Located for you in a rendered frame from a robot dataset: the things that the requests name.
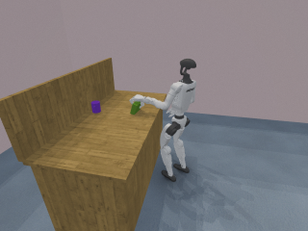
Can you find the robot left hand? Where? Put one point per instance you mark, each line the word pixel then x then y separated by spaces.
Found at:
pixel 137 98

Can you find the table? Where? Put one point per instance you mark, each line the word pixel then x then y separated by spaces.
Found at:
pixel 92 169

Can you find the sponge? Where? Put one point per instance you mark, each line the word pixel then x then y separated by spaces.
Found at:
pixel 135 107

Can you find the robot left thigh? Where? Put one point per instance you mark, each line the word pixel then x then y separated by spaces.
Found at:
pixel 168 131

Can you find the left robot forearm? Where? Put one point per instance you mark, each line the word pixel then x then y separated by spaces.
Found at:
pixel 157 103

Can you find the right robot upper arm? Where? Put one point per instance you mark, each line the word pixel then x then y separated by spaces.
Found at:
pixel 193 94

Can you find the left robot upper arm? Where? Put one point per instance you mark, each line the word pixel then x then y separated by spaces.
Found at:
pixel 174 89

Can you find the robot left shin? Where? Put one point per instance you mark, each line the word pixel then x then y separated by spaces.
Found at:
pixel 167 160

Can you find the robot right hand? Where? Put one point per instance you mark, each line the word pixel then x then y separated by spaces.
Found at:
pixel 171 112

